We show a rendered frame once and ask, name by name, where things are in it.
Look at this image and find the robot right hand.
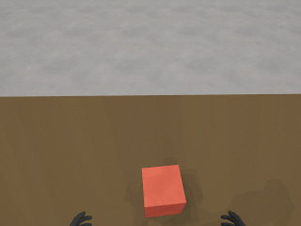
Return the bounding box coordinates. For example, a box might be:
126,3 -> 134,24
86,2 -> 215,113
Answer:
221,210 -> 246,226

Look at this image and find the carton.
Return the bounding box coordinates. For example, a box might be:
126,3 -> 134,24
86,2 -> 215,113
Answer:
142,165 -> 186,218

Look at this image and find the robot left hand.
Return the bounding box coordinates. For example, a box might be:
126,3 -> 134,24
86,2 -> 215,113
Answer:
70,211 -> 92,226

